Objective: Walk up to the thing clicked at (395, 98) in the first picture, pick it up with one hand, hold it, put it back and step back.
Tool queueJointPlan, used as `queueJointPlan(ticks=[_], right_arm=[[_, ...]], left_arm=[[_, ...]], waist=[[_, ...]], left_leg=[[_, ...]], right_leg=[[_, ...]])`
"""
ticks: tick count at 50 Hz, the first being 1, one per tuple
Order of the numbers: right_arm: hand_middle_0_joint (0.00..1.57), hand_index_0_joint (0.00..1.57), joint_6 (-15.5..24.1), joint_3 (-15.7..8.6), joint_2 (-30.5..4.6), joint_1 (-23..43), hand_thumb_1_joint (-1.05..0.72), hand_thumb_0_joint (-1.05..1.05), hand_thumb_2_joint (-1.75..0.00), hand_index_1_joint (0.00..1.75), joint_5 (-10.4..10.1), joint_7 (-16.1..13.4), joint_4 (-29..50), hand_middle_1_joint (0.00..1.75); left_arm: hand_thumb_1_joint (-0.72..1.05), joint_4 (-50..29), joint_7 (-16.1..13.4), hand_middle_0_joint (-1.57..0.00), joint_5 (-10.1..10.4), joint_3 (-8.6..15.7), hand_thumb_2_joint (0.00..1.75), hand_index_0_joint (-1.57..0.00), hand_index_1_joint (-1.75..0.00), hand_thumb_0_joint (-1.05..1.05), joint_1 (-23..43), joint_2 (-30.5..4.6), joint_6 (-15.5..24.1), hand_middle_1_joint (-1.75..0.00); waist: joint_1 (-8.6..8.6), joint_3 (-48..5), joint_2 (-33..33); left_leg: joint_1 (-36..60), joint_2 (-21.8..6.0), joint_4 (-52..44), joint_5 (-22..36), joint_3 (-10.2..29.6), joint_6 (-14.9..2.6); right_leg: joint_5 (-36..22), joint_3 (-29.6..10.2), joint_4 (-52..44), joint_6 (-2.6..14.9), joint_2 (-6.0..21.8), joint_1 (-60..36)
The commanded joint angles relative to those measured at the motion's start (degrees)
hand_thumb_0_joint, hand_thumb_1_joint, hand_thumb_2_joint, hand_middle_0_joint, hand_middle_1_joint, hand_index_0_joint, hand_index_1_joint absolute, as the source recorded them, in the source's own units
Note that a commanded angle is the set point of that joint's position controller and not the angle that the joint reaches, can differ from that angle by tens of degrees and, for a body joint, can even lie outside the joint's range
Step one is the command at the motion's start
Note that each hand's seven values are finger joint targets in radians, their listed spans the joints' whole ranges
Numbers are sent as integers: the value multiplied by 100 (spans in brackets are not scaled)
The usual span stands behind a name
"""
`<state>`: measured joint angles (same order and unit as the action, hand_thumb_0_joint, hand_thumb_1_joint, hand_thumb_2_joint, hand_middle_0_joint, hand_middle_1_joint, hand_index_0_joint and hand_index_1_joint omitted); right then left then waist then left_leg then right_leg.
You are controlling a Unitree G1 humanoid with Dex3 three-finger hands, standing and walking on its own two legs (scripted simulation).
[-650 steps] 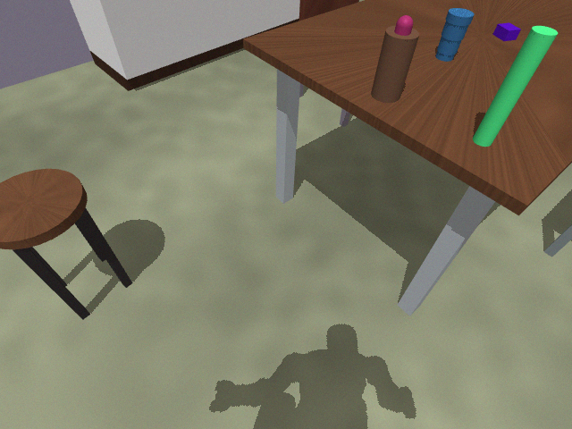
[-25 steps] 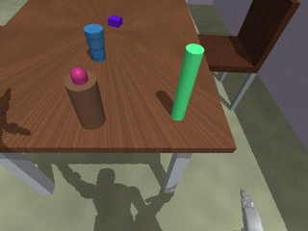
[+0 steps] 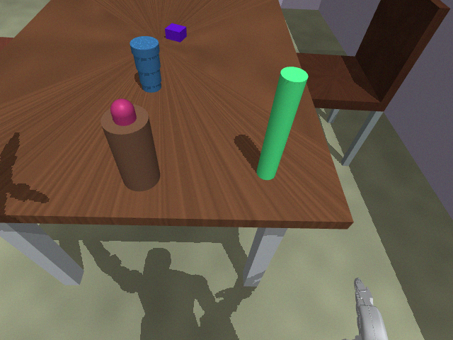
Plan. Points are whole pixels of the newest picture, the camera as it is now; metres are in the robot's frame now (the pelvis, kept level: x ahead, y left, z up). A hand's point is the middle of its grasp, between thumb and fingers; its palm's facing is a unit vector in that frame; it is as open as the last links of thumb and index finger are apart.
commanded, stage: approach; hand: left
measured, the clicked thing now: (132, 144) +0.45 +0.17 +0.09
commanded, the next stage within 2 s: close in in 0.34 s
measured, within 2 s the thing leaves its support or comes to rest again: neither
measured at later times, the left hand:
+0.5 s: hand (84, 154) +0.43 +0.26 +0.08, palm faces +0.06 -1.00 +0.06, open 17.5 cm
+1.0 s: hand (122, 152) +0.45 +0.20 +0.07, palm faces +0.14 -0.99 +0.02, open 17.6 cm
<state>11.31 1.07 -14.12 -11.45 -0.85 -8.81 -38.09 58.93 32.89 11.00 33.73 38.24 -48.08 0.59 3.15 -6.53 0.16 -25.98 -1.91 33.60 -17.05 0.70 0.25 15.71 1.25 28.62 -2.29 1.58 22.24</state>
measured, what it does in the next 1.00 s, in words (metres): stands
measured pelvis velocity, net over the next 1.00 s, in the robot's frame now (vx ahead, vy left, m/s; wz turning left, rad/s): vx -0.02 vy -0.01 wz -0.02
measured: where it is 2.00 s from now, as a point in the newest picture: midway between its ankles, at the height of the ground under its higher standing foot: outside the picture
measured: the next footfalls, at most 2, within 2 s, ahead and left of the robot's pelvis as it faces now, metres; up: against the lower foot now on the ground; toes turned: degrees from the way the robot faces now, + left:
none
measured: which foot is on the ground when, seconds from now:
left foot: down 0.00-1.00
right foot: down 0.00-1.00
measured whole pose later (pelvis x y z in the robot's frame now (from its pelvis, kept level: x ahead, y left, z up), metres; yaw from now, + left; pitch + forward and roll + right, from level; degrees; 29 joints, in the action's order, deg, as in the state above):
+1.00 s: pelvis -0.02 -0.01 -0.04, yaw -1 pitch +14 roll -2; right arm 2.9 -3.3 -13.8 -19.6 -0.1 -0.9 -13.5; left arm 50.8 6.8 8.7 20.7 39.3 -23.4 11.7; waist 5.6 -7.0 0.8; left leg -41.4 -3.2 51.0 -24.0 0.6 1.0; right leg 23.4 0.3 48.1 -1.7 0.4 39.1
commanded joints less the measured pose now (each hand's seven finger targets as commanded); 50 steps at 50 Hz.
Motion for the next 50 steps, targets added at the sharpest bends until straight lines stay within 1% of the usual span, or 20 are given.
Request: queueJointPlan(ticks=[1,3,5,7,9,12,13,18,23,24,28,30,32,34,36,37,39,44,48,50], right_arm=[[5,5,292,-233,-817,127,56,0,-5,5,20,-60,806,5],[5,5,277,-216,-738,156,55,0,-5,5,13,-25,671,5],[5,5,325,-211,-827,467,55,0,-5,5,8,-49,1035,5],[5,5,288,-44,-626,284,56,0,-5,5,22,-8,837,5],[5,5,316,-280,-907,335,56,0,-5,5,42,-22,984,5],[5,5,336,-153,-801,317,57,0,-4,5,62,49,1129,5],[5,5,325,-245,-855,144,57,0,-4,5,67,68,1135,5],[5,5,284,-296,-882,-6,57,0,-4,5,79,209,1595,5],[5,5,107,-463,-882,-272,57,0,-4,5,142,429,1889,5],[5,5,78,-528,-897,-379,56,0,-4,5,154,491,1871,5],[5,5,-73,-643,-845,-236,55,0,-5,5,223,666,2201,5],[5,5,-153,-662,-828,-102,54,0,-5,5,225,709,2579,5],[5,5,-252,-823,-956,-91,54,0,-5,5,224,699,2599,5],[5,5,-307,-776,-874,-36,53,0,-5,5,195,712,2876,5],[5,5,-396,-772,-816,-241,53,0,-5,5,180,706,2832,5],[5,5,-411,-930,-989,-271,53,0,-5,5,158,687,2970,5],[5,5,-482,-843,-872,-513,53,0,-5,5,145,695,2951,5],[5,5,-544,-924,-832,-793,54,0,-5,5,78,704,3129,5],[5,5,-545,-743,-647,-1051,54,0,-5,5,69,745,3378,5],[5,5,-574,-881,-796,-954,54,0,-5,5,63,732,3597,5]], left_arm=[[-47,-1744,-80,-4,86,387,6,-4,-4,0,2450,-2474,370,-3],[-48,-1090,-62,-4,77,143,6,-3,-5,0,1998,-1980,278,-3],[-52,-981,-69,-4,58,32,6,-3,-5,0,2030,-1867,322,-4],[-51,-892,-27,-4,110,-189,6,-3,-5,0,2042,-1521,396,-4],[-52,-802,-28,-4,166,-229,6,-3,-5,0,2088,-1422,529,-3],[-53,-874,-110,-4,203,-369,6,-3,-5,0,2287,-1079,766,-4],[-53,-810,-166,-4,205,-411,6,-3,-5,0,2304,-941,843,-5],[-54,-1237,-625,-4,225,-578,6,-4,-4,0,2618,-467,1183,-4],[-54,-1400,-1228,-4,48,-447,3,-5,-3,0,2742,-502,1596,-4],[-56,-1136,-1333,-4,34,-473,3,-6,-3,0,2599,-335,1633,-4],[-55,-1830,-1879,-5,-110,-310,3,-6,-4,0,3002,-452,1876,-4],[-55,-1676,-2071,-5,-179,-543,3,-6,-4,0,2807,-25,1844,-4],[-54,-1952,-2264,-6,-228,-507,2,-7,-3,0,2864,-77,1866,-4],[-56,-2013,-2373,-6,-254,-671,1,-7,-3,0,2759,183,1821,-4],[-56,-1432,-2405,-6,-259,-905,1,-7,-3,0,2482,644,1719,-3],[-57,-1427,-2413,-6,-234,-868,0,-7,-3,0,2336,615,1691,-4],[-56,-1918,-2453,-6,-242,-846,0,-8,-2,0,2678,473,1716,-4],[-58,-1858,-2565,-7,-198,-1099,0,-9,-1,0,2472,1016,1548,-3],[-59,-2193,-2602,-6,-204,-1329,0,-8,-1,0,2606,1355,1504,-2],[-61,-2365,-2664,-7,-236,-1306,0,-8,-1,0,2660,1191,1484,-2]], waist=[[-64,-2015,1278],[-21,-1585,887],[52,-1579,529],[67,-1379,630],[175,-1414,524],[224,-1496,663],[308,-1540,677],[389,-1965,713],[355,-2154,817],[376,-2098,817],[172,-2857,1261],[192,-3023,1044],[143,-3122,1035],[116,-3088,992],[273,-2678,588],[290,-2539,413],[257,-2626,575],[377,-2136,290],[391,-2184,408],[381,-2447,479]], left_leg=[[1956,137,-170,2525,9,-62],[1664,90,-212,2487,45,-77],[1497,132,-194,2229,2,-150],[1352,143,-213,1934,-28,-143],[1389,130,-180,1802,-16,-144],[1412,88,-82,1606,29,-102],[1441,64,-13,1616,53,-89],[1532,20,314,1801,90,-68],[1061,-3,767,1807,60,-71],[953,-34,852,1839,98,-49],[777,-52,1197,2239,69,2],[527,-45,1250,2228,39,-19],[388,-51,1289,2153,41,-14],[350,-64,1278,2113,28,10],[63,-77,1262,1737,36,-31],[-47,-69,1219,1600,21,-47],[-27,-36,1234,1545,-6,-61],[-196,40,1235,1120,-116,-131],[197,4,1235,1353,-67,-109],[358,24,1272,1494,-81,-108]], right_leg=[[-1718,163,-181,284,-195,-73],[-1663,179,-179,284,-225,4],[-1675,145,-180,235,-206,-91],[-1456,141,-153,243,-201,78],[-1360,153,-108,232,-212,256],[-1122,167,28,258,-226,554],[-1084,182,85,266,-234,704],[-1160,171,336,256,-236,892],[-1212,114,760,260,-217,1020],[-1182,126,858,271,-226,1135],[-1454,85,1270,295,-211,918],[-1674,51,1378,279,-214,604],[-1661,33,1453,287,-231,599],[-1597,48,1502,302,-255,558],[-1366,41,1462,287,-287,721],[-1324,32,1439,276,-285,686],[-1302,14,1476,268,-271,701],[-1174,-47,1396,197,-247,864],[-1181,33,1471,237,-279,1062],[-1323,14,1464,227,-254,958]])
